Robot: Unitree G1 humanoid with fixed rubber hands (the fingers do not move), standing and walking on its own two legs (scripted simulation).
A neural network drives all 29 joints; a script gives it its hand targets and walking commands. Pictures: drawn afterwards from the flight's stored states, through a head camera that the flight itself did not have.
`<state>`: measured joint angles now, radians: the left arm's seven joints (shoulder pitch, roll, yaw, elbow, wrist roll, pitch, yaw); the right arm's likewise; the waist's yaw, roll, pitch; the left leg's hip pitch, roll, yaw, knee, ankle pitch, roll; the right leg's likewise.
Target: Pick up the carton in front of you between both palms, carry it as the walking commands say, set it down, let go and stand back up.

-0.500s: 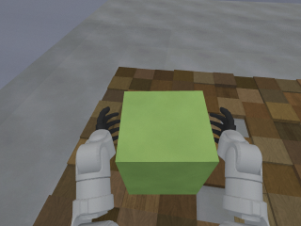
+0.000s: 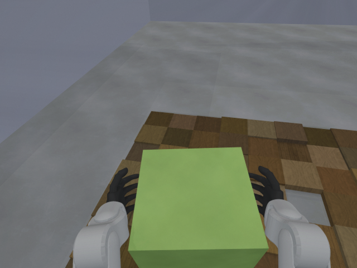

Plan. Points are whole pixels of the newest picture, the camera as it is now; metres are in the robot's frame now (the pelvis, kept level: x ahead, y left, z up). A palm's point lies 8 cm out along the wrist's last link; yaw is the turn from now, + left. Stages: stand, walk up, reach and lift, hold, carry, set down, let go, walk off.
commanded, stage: carry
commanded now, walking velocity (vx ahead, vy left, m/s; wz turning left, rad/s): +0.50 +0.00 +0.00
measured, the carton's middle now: (193, 219) +0.24 +0.01 +0.02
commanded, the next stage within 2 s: none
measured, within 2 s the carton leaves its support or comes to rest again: neither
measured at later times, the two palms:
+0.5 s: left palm (149, 97) +0.71 +0.17 +0.06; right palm (233, 99) +0.67 -0.14 +0.06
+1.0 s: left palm (161, 50) +1.01 +0.15 +0.12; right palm (227, 49) +1.02 -0.16 +0.12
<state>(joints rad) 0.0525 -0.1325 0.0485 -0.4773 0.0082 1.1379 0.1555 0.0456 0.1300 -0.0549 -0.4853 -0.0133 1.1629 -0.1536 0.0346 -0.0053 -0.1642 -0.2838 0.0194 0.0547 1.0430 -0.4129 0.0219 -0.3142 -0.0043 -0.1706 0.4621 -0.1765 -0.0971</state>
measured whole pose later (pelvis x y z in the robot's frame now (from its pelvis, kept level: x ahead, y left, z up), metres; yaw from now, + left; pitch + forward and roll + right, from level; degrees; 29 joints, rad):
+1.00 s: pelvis +0.68 -0.01 +0.00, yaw -2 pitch +5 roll +0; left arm -0.47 -0.13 0.22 -0.17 -0.01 1.04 0.23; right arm -0.48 0.11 -0.27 -0.17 -0.01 1.04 -0.23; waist 0.07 0.00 -0.02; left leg -0.49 -0.01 0.02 1.20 -0.41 0.06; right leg -0.40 0.04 -0.13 0.52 -0.23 -0.11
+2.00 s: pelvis +1.33 -0.03 -0.01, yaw -3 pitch +4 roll +0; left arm -0.43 -0.15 0.26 -0.02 0.03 1.00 0.19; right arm -0.45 0.13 -0.30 -0.01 -0.06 1.01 -0.21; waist 0.06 0.01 -0.07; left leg -0.56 0.01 0.02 1.21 -0.41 0.05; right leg -0.38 0.03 -0.13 0.54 -0.25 -0.10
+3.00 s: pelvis +2.00 -0.07 -0.03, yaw -2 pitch +3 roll +0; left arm 0.06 -0.13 0.05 -0.50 -0.02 1.15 0.17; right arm 0.06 0.13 -0.05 -0.52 0.00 1.17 -0.16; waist 0.04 0.01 -0.16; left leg -0.48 0.05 0.06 1.12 -0.32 0.01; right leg -0.26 0.02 -0.20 0.40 -0.20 -0.10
